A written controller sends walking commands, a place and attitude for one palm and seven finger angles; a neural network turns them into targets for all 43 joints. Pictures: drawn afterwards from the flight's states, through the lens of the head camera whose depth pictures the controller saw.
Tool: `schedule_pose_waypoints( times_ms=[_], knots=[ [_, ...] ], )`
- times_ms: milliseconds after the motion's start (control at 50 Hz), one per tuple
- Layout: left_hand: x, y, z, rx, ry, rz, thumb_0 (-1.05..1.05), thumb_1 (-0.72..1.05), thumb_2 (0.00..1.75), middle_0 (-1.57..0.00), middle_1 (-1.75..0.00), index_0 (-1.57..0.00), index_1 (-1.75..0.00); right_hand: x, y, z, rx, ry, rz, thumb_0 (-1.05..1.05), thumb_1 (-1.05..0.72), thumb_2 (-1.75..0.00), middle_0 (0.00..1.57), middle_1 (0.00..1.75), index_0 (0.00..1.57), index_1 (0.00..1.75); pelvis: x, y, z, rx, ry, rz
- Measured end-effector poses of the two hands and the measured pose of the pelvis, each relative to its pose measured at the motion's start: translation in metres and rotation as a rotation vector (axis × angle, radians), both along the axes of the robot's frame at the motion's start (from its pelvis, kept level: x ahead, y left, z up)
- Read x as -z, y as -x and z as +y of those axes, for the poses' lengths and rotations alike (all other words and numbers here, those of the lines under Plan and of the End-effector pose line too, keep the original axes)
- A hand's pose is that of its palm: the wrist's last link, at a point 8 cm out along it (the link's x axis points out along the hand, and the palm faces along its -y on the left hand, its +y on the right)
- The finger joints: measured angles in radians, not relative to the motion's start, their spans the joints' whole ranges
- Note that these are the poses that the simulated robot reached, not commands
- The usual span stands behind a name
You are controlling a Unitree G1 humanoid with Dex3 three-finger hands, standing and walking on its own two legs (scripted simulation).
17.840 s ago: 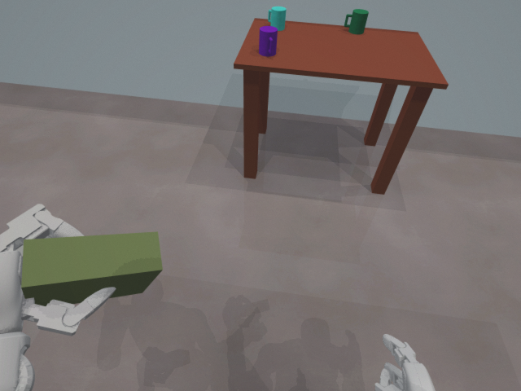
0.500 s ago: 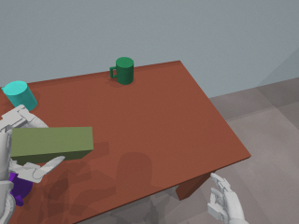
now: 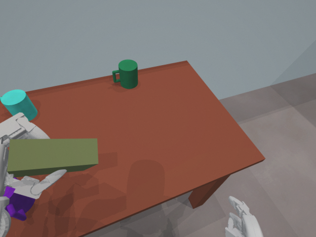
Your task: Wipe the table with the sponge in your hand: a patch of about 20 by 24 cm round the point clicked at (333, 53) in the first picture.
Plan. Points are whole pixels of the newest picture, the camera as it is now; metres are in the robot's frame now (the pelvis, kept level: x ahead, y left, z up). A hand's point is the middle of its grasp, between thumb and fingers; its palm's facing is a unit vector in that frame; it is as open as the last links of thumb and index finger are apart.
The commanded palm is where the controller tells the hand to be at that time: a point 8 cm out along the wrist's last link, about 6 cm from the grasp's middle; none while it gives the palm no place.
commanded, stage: look again from close up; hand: left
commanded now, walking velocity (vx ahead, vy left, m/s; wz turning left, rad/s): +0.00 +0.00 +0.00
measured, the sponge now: (67, 157) +0.23 +0.20 +0.13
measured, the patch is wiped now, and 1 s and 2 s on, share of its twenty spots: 0.00 0.00 0.00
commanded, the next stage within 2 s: shuffle to correct the standing spot in 0.26 s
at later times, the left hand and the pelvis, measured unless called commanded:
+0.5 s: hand (53, 156) +0.22 +0.22 +0.16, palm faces +0.34 -0.86 -0.39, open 9.1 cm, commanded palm +0.16 +0.25 +0.17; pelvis +0.00 -0.03 +0.00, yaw -1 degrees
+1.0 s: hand (87, 152) +0.23 +0.16 +0.16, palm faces +0.29 -0.87 -0.40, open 9.1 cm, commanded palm +0.18 +0.20 +0.17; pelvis +0.01 -0.07 +0.00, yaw -2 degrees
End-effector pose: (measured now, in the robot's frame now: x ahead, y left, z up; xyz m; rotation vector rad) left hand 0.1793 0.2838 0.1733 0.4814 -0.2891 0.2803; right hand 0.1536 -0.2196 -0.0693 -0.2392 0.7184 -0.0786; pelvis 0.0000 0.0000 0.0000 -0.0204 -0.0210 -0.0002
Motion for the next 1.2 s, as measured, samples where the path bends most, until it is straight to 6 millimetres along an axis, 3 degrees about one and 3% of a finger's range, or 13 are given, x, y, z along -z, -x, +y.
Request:
schedule_pose_waypoints(
  times_ms=[260, 580, 720, 1200],
  knots=[
    [0.010, 0.005, -0.017, -0.040, 0.058, 0.035, -0.01, -0.42, 1.05, -0.83, -1.41, -0.83, -1.41, -0.008, -0.008, -0.025, 0.004, 0.016, -0.054, 0.01, -0.90, -0.90, 0.21, 0.30, 0.20, 0.30, -0.001, 0.002, -0.018, 0.007, -0.001, 0.004],
    [0.005, -0.007, -0.030, -0.030, 0.048, 0.040, -0.01, -0.42, 1.05, -0.83, -1.41, -0.83, -1.41, -0.006, -0.007, -0.037, 0.028, -0.001, -0.032, 0.01, -0.90, -0.90, 0.21, 0.30, 0.20, 0.30, -0.002, -0.002, -0.032, 0.021, -0.010, 0.016],
    [0.005, -0.015, -0.046, -0.003, 0.063, 0.034, -0.01, -0.42, 1.05, -0.83, -1.41, -0.83, -1.41, -0.004, -0.009, -0.046, 0.033, -0.012, -0.024, 0.01, -0.90, -0.90, 0.21, 0.30, 0.20, 0.30, -0.001, -0.004, -0.044, 0.024, -0.014, 0.017],
    [0.005, -0.028, -0.102, 0.015, 0.052, 0.077, -0.01, -0.42, 1.05, -0.83, -1.41, -0.83, -1.41, 0.006, -0.013, -0.116, 0.094, 0.010, 0.004, 0.01, -0.90, -0.90, 0.20, 0.30, 0.20, 0.30, 0.005, -0.015, -0.094, 0.029, -0.012, 0.044]
  ],
)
